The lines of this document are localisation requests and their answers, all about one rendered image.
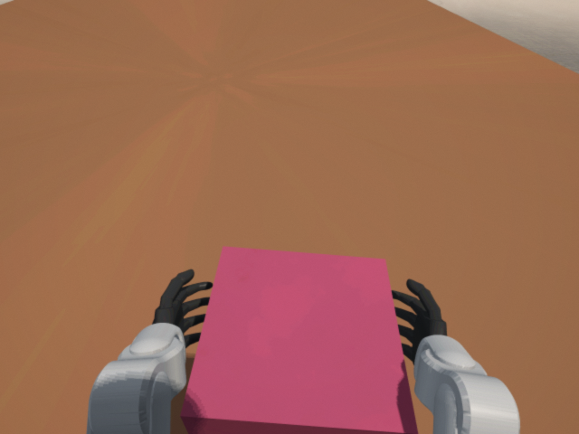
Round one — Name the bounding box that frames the right robot hand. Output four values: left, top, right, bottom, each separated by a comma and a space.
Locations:
392, 279, 447, 365

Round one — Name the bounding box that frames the right robot forearm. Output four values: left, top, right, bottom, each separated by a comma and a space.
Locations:
413, 335, 520, 434

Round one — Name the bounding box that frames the left robot hand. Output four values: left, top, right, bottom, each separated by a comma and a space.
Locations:
152, 269, 213, 348

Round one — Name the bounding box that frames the left robot forearm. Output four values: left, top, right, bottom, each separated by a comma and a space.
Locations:
87, 323, 186, 434

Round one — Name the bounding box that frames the carton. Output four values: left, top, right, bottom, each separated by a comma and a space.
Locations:
180, 246, 418, 434

